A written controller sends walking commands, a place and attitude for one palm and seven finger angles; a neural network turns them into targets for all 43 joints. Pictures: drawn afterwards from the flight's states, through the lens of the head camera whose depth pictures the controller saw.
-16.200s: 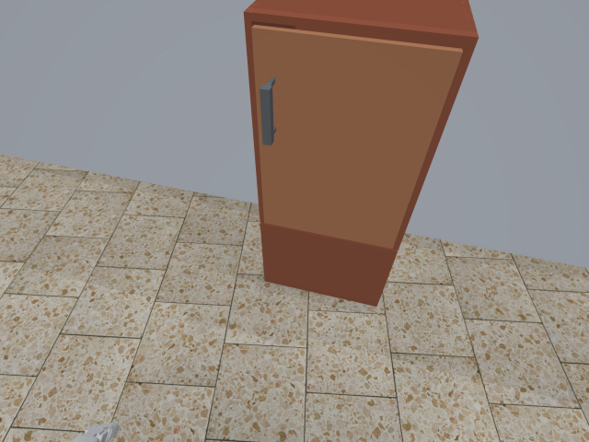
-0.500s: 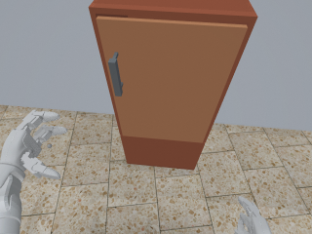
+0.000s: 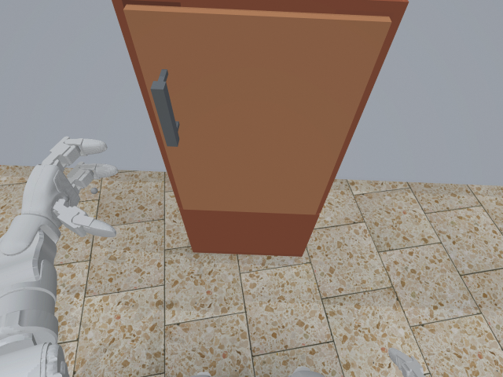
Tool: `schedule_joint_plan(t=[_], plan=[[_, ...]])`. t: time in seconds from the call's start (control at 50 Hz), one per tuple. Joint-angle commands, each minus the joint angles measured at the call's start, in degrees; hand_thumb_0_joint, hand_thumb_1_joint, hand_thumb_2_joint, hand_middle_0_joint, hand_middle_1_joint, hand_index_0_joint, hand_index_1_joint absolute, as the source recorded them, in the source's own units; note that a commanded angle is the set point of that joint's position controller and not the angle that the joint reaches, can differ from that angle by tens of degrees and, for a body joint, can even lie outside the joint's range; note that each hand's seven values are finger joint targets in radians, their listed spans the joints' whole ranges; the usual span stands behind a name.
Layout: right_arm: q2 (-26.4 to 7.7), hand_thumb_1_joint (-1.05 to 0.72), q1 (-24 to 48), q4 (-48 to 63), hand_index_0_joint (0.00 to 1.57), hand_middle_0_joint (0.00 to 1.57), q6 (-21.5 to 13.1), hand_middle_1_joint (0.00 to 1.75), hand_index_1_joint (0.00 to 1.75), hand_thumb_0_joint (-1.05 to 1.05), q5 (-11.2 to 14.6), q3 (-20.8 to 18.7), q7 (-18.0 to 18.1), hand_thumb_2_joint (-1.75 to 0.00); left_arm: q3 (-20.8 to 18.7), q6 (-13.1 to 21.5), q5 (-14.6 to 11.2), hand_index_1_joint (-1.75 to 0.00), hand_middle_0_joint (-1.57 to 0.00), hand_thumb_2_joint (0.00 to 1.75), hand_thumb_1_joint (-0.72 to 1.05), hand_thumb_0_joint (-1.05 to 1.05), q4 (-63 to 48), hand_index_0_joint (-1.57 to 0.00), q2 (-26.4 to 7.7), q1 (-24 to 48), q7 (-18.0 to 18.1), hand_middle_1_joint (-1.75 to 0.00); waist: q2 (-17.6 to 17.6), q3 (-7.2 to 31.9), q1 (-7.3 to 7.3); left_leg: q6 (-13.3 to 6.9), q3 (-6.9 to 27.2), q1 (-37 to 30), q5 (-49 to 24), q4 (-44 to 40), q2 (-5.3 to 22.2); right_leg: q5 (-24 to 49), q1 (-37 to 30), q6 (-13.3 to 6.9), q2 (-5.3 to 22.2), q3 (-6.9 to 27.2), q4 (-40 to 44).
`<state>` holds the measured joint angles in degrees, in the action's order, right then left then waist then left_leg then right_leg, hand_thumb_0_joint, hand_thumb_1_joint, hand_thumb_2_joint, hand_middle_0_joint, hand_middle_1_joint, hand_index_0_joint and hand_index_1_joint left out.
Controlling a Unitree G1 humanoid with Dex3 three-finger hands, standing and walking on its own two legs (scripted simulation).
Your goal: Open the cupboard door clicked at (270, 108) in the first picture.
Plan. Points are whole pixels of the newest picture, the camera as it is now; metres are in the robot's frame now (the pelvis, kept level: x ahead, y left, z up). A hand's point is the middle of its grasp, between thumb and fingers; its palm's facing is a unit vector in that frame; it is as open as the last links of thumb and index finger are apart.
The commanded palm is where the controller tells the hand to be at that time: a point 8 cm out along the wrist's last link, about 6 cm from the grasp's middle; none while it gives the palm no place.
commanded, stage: move the hooked fingers beside the handle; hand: left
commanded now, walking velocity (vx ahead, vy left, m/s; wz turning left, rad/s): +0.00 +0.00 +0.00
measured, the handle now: (168, 109) +0.57 +0.18 +0.07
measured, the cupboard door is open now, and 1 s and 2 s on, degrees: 0 0 0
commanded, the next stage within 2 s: slide the fingers in behind the handle in 1.96 s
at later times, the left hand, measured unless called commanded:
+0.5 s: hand (112, 153) +0.45 +0.24 +0.08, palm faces -0.03 -1.00 -0.01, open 14.0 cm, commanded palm +0.43 +0.29 +0.08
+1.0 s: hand (129, 119) +0.52 +0.23 +0.09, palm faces -0.04 -1.00 +0.00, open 14.0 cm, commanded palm +0.51 +0.28 +0.08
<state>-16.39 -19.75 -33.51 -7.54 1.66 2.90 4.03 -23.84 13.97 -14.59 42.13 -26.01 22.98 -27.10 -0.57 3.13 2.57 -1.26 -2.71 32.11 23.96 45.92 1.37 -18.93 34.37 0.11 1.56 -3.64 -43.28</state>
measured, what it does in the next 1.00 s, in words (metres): stands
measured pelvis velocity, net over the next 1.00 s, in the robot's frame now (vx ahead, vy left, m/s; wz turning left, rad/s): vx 0.00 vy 0.00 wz -0.03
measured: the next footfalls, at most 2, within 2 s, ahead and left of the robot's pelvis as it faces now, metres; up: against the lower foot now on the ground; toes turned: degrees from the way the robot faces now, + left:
none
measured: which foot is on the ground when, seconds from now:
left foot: down 0.00-1.00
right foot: down 0.00-1.00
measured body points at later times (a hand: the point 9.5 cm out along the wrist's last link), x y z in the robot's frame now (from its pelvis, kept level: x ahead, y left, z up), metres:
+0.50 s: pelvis +0.00 +0.00 -0.01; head +0.09 +0.01 +0.43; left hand +0.44 +0.30 +0.08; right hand +0.05 -0.28 -0.11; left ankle -0.01 +0.10 -0.71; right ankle +0.02 -0.12 -0.71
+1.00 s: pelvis +0.00 +0.00 -0.02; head +0.14 +0.02 +0.41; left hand +0.52 +0.29 +0.09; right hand -0.02 -0.27 -0.12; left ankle -0.01 +0.10 -0.71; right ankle +0.02 -0.12 -0.71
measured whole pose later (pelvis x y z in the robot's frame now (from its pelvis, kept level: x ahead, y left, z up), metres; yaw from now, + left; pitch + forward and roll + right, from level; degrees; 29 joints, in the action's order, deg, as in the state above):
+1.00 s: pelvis +0.00 +0.00 -0.02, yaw -2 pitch +20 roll -3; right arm -16.9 -24.9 -35.3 3.1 -0.4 3.4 2.3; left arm -27.8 18.6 -5.5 72.3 -40.1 56.4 -25.1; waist -0.6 3.9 10.9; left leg -1.5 -2.2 46.9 26.3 52.8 3.2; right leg -19.3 48.0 0.2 0.0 -3.9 -47.0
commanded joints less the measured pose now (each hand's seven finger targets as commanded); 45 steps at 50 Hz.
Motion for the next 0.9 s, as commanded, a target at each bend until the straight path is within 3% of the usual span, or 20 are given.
schedule_joint_plan(t=[0.0, 0.06, 0.08, 0.14, 0.2, 0.24, 0.3, 0.34, 0.36, 0.4, 0.44, 0.48, 0.5, 0.6, 0.62, 0.64, 0.72, 0.82, 0.86, 0.88], plan=[[-9.0, -0.90, -2.3, 5.7, 0.20, 0.20, -1.5, 0.30, 0.30, 0.00, 0.2, -4.2, 0.6, -0.90, -4.3, 6.7, -1.2, -1.20, -0.30, 0.30, -0.50, 0.00, -12.6, -0.30, -17.7, 24.4, 0.5, -1.20, -4.3, 21.2, 0.49, 0.8, 3.9, -7.7, -21.7, -5.8, -0.7, 16.8, -11.2, -1.6, -2.6, 1.6, 2.3], [-9.0, -0.90, -2.7, 4.5, 0.20, 0.20, -0.8, 0.30, 0.30, 0.00, 0.3, -4.2, 0.8, -0.90, -3.9, 6.9, -0.9, -1.20, -0.30, 0.30, -0.50, 0.00, -7.5, -0.30, -17.4, 26.0, 0.2, -1.20, -5.2, 19.5, 1.15, 0.7, 3.6, -6.4, -19.8, -5.6, -0.8, 16.1, -10.1, -1.5, -2.4, 1.8, 2.7], [-9.3, -0.90, -3.3, 4.3, 0.20, 0.20, -0.4, 0.30, 0.30, 0.00, 0.2, -4.0, 0.8, -0.90, -3.4, 6.5, -0.9, -1.20, -0.30, 0.30, -0.50, 0.00, -5.4, -0.30, -17.2, 26.6, -0.3, -1.20, -3.3, 18.9, 1.42, 0.5, 3.8, -5.5, -19.6, -5.5, -0.8, 16.2, -10.2, -1.6, -2.5, 1.7, 2.6], [-9.5, -0.90, -3.8, 3.7, 0.20, 0.20, 0.5, 0.30, 0.30, 0.00, 0.3, -4.0, 0.7, -0.90, -3.8, 5.7, 0.1, -1.20, -0.30, 0.30, -0.50, 0.00, -0.2, -0.30, -18.7, 27.9, -0.7, -1.20, -3.4, 17.9, 1.58, 0.4, 3.6, -3.6, -18.3, -5.4, -0.8, 15.6, -9.2, -1.6, -2.2, 1.7, 2.6], [-9.5, -0.90, -4.5, 3.8, 0.20, 0.20, 1.2, 0.30, 0.30, 0.00, 0.2, -4.2, 0.5, -0.90, -2.8, 6.5, 0.7, -1.20, -0.30, 0.30, -0.50, 0.00, -0.6, -0.30, -19.1, 32.8, -1.0, -1.20, -5.7, 20.6, 1.97, 0.3, 3.4, -4.8, -20.3, -4.4, -0.9, 17.1, -8.9, -1.6, -2.3, 2.0, 2.0], [-9.7, -0.90, -5.2, 3.5, 0.20, 0.20, 1.8, 0.30, 0.30, 0.00, 0.1, -4.3, 0.4, -0.90, -3.8, 7.1, 0.7, -1.20, -0.30, 0.30, -0.50, 0.00, 1.8, -0.30, -20.1, 33.5, -0.8, -1.20, -3.2, 21.3, 2.14, 0.3, 3.6, -4.2, -20.5, -3.9, -0.7, 17.3, -8.8, -1.4, -2.5, 2.0, 1.7], [-9.8, -0.90, -5.8, 3.3, 0.20, 0.20, 2.6, 0.30, 0.30, 0.00, -0.1, -4.2, 0.2, -0.90, -4.3, 8.5, 1.1, -1.20, -0.30, 0.30, -0.50, 0.00, 3.2, -0.30, -21.6, 37.6, -0.5, -1.20, -4.5, 22.8, 2.52, 0.2, 3.5, -3.7, -20.5, -3.3, -0.7, 17.7, -8.8, -1.4, -2.5, 2.3, 1.0], [-10.0, -0.90, -6.4, 2.9, 0.20, 0.20, 3.3, 0.30, 0.30, 0.00, -0.2, -4.2, 0.2, -0.90, -5.8, 8.7, 1.6, -1.20, -0.30, 0.30, -0.50, 0.00, 6.3, -0.30, -23.5, 38.0, -0.1, -1.20, -2.8, 21.9, 2.62, 0.0, 3.5, -1.6, -19.3, -3.1, -0.6, 17.4, -8.9, -1.3, -2.5, 2.3, 0.9], [-9.9, -0.90, -6.3, 3.0, 0.20, 0.20, 3.5, 0.30, 0.30, 0.00, -0.1, -4.1, 0.1, -0.90, -4.2, 8.5, 2.3, -1.20, -0.30, 0.30, -0.50, 0.00, 7.5, -0.30, -22.2, 38.6, -0.1, -1.20, -3.7, 21.3, 3.15, -0.1, 3.4, -1.3, -18.9, -3.1, -0.8, 16.9, -8.0, -1.2, -2.5, 2.4, 0.9], [-10.1, -0.90, -7.2, 2.8, 0.20, 0.20, 4.2, 0.30, 0.30, 0.00, -0.2, -4.2, 0.1, -0.90, -5.3, 8.6, 3.1, -1.20, -0.30, 0.30, -0.50, 0.00, 8.3, -0.30, -24.7, 40.9, -0.1, -1.20, -4.7, 22.5, 3.25, -0.2, 3.4, -1.3, -20.1, -2.4, -0.7, 17.8, -7.9, -1.2, -2.6, 2.7, 0.4], [-9.9, -0.90, -7.4, 2.7, 0.20, 0.20, 4.6, 0.30, 0.30, 0.00, -0.3, -4.1, -0.1, -0.90, -3.2, 8.6, 3.8, -1.20, -0.30, 0.30, -0.50, 0.00, 9.2, -0.30, -22.9, 43.0, 0.0, -1.20, -6.9, 22.0, 4.09, -0.1, 3.4, -1.8, -18.9, -2.3, -0.6, 16.1, -5.6, -1.3, -2.6, 2.4, 0.5], [-10.2, -0.90, -8.2, 2.4, 0.20, 0.20, 5.1, 0.30, 0.30, 0.00, -0.5, -4.1, 0.0, -0.90, -3.6, 8.9, 3.7, -1.20, -0.30, 0.30, -0.50, 0.00, 9.8, -0.30, -23.9, 45.4, 0.1, -1.20, -5.9, 22.7, 4.78, -0.2, 3.6, -1.6, -19.6, -1.6, -0.5, 16.5, -5.3, -1.3, -2.8, 2.5, 0.1], [-10.5, -0.90, -8.7, 2.1, 0.20, 0.20, 5.4, 0.30, 0.30, 0.00, -0.6, -4.2, 0.0, -0.90, -5.5, 9.0, 3.8, -1.20, -0.30, 0.30, -0.50, 0.00, 10.1, -0.30, -26.6, 46.5, 0.2, -1.20, -5.0, 24.3, 4.71, -0.2, 3.8, -1.5, -19.8, -1.4, -0.3, 17.1, -6.2, -1.1, -2.9, 2.6, 0.0], [-10.4, -0.90, -10.1, 1.5, 0.20, 0.20, 6.4, 0.30, 0.30, 0.00, -0.8, -4.1, -0.3, -0.90, -4.4, 9.5, 4.3, -1.20, -0.30, 0.30, -0.50, 0.00, 11.0, -0.30, -25.8, 49.8, 0.3, -1.20, -8.3, 26.8, 5.47, 0.0, 4.1, -3.5, -22.5, -0.5, -0.1, 17.8, -4.2, -1.1, -3.1, 2.4, -0.5], [-10.6, -0.90, -10.5, 1.3, 0.20, 0.20, 6.7, 0.30, 0.30, 0.00, -0.9, -4.1, -0.3, -0.90, -5.4, 9.2, 4.7, -1.20, -0.30, 0.30, -0.50, 0.00, 12.6, -0.30, -27.0, 48.9, 0.6, -1.20, -7.1, 26.4, 5.35, 0.0, 4.3, -2.7, -22.8, -0.4, 0.0, 17.8, -4.2, -1.1, -3.2, 2.3, -0.7], [-10.5, -0.90, -10.6, 1.2, 0.20, 0.20, 7.0, 0.30, 0.30, 0.00, -0.8, -4.0, -0.3, -0.90, -3.7, 8.6, 5.1, -1.20, -0.30, 0.30, -0.50, 0.00, 14.2, -0.30, -25.8, 49.6, 0.6, -1.20, -6.1, 24.5, 6.41, -0.2, 4.2, -1.5, -21.5, -0.4, 0.0, 17.0, -3.1, -0.9, -3.2, 2.2, -0.4], [-11.1, -0.90, -12.1, 1.4, 0.20, 0.20, 7.9, 0.30, 0.30, 0.00, -1.0, -3.8, -0.3, -0.90, -6.4, 7.6, 6.4, -1.20, -0.30, 0.30, -0.50, 0.00, 16.8, -0.30, -30.5, 51.2, 1.3, -1.20, -5.9, 25.1, 6.34, -0.4, 3.9, 1.4, -20.0, -0.2, -0.1, 17.1, -4.3, -0.9, -3.2, 2.6, -0.5], [-11.1, -0.90, -13.6, 1.4, 0.20, 0.20, 8.9, 0.30, 0.30, 0.00, -1.6, -3.7, -0.8, -0.90, -5.2, 8.7, 7.6, -1.20, -0.30, 0.30, -0.50, 0.00, 15.6, -0.30, -30.6, 55.9, 1.9, -1.20, -9.8, 27.0, 7.43, 0.0, 4.8, -1.9, -23.4, 0.8, 0.3, 17.0, -0.9, -1.1, -3.5, 2.1, -1.2], [-11.2, -0.90, -14.2, 1.3, 0.20, 0.20, 9.1, 0.30, 0.30, 0.00, -1.7, -3.9, -0.9, -0.90, -5.9, 8.9, 7.5, -1.20, -0.30, 0.30, -0.50, 0.00, 15.8, -0.30, -30.8, 56.1, 2.1, -1.20, -9.4, 28.7, 7.48, 0.0, 4.9, -2.3, -24.3, 1.3, 0.4, 17.5, -1.0, -1.0, -3.6, 2.1, -1.3], [-11.2, -0.90, -14.8, 1.1, 0.20, 0.20, 9.3, 0.30, 0.30, 0.00, -1.9, -3.9, -0.9, -0.90, -5.2, 9.0, 7.2, -1.20, -0.30, 0.30, -0.50, 0.00, 15.8, -0.30, -29.7, 57.7, 2.1, -1.20, -9.1, 29.0, 8.49, 0.0, 5.2, -3.5, -25.9, 1.6, 0.7, 18.3, -0.1, -1.2, -3.8, 1.8, -1.6]])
